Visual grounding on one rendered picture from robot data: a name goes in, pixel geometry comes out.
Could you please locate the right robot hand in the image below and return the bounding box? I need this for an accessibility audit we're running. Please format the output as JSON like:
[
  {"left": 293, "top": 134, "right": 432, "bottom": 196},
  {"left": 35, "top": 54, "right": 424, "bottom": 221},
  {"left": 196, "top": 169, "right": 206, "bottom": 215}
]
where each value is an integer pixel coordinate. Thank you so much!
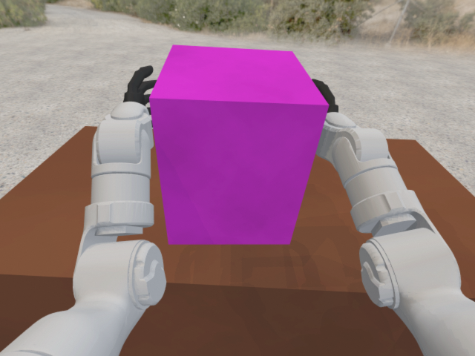
[{"left": 312, "top": 79, "right": 338, "bottom": 113}]

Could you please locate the right robot forearm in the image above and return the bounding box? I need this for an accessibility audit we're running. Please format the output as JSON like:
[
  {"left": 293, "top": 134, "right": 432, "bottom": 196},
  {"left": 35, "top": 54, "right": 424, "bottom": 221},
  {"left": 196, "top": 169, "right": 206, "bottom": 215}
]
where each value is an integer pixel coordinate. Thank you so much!
[{"left": 316, "top": 112, "right": 461, "bottom": 288}]

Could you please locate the left robot forearm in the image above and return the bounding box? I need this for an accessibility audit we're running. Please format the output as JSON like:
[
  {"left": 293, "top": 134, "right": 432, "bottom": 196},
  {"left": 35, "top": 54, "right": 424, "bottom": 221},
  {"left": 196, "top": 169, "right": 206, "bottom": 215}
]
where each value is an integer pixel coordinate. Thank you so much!
[{"left": 73, "top": 102, "right": 154, "bottom": 299}]

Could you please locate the pedestal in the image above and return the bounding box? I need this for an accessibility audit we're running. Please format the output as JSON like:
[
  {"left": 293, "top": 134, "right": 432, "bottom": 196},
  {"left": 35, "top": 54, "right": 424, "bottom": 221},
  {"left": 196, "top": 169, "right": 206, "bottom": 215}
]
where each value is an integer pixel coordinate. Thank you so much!
[{"left": 0, "top": 126, "right": 475, "bottom": 356}]

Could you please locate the left robot hand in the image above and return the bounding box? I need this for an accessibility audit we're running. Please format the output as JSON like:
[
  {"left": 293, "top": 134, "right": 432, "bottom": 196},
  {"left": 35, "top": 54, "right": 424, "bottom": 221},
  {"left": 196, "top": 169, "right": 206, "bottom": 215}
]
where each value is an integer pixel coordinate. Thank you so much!
[{"left": 123, "top": 65, "right": 157, "bottom": 127}]

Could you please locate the right robot upper arm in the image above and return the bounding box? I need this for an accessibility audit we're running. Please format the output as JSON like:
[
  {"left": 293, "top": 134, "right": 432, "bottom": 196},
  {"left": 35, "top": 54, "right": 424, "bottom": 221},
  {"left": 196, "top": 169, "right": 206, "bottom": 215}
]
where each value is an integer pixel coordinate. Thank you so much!
[{"left": 359, "top": 228, "right": 475, "bottom": 356}]

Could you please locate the carton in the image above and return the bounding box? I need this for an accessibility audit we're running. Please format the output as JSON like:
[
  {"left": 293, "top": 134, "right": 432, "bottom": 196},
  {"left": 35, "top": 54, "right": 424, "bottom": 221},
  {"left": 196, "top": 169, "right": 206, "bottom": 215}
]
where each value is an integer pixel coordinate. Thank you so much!
[{"left": 149, "top": 44, "right": 329, "bottom": 245}]

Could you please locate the left robot upper arm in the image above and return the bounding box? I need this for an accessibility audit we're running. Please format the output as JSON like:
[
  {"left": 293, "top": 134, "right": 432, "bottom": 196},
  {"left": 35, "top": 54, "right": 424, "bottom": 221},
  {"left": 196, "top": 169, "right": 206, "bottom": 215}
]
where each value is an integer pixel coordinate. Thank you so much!
[{"left": 0, "top": 240, "right": 166, "bottom": 356}]

